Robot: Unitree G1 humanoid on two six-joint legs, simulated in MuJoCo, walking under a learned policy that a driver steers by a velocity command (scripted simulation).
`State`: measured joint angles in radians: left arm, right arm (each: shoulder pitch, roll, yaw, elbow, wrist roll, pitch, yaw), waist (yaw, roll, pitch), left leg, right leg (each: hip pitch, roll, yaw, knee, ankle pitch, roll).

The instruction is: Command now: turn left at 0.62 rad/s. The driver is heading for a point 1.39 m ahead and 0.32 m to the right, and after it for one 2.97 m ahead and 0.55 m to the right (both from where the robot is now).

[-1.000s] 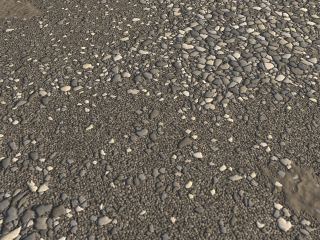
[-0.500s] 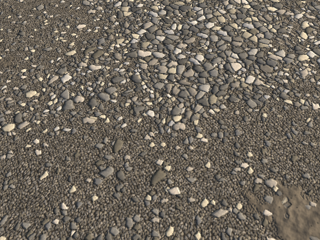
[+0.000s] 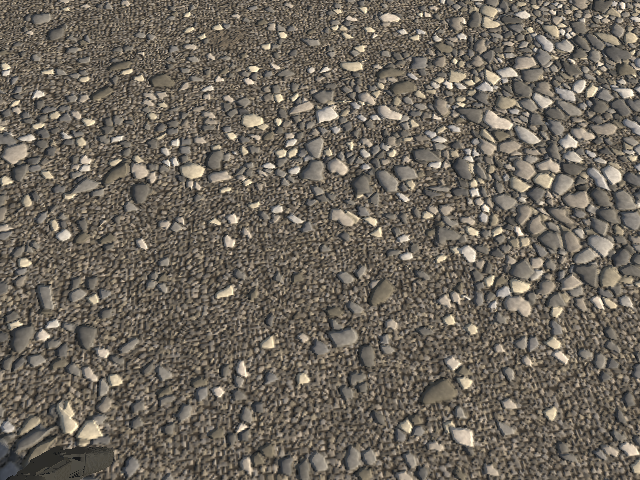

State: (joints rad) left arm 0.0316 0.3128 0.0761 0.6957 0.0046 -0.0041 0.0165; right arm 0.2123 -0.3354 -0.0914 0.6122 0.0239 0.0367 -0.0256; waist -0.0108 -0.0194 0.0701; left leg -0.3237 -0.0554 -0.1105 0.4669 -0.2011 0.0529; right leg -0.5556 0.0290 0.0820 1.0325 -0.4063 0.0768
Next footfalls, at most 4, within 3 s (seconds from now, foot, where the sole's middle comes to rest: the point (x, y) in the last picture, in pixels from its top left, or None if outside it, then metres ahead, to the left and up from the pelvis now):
0.24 right None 0.09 -0.15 -0.78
0.56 left None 0.11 0.09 -0.78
1.04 right None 0.32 -0.38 -0.78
1.50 left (419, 307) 0.79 -0.25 -0.78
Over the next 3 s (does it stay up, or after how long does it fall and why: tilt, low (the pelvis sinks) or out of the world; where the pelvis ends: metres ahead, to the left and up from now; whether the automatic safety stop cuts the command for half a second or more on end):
stays up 1.35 -0.40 -0.01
